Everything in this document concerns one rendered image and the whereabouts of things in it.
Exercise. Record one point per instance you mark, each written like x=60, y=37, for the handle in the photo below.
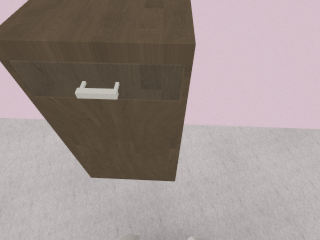
x=97, y=93

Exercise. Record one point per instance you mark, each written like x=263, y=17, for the drawer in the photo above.
x=137, y=81

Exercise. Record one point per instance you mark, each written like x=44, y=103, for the cabinet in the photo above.
x=132, y=139

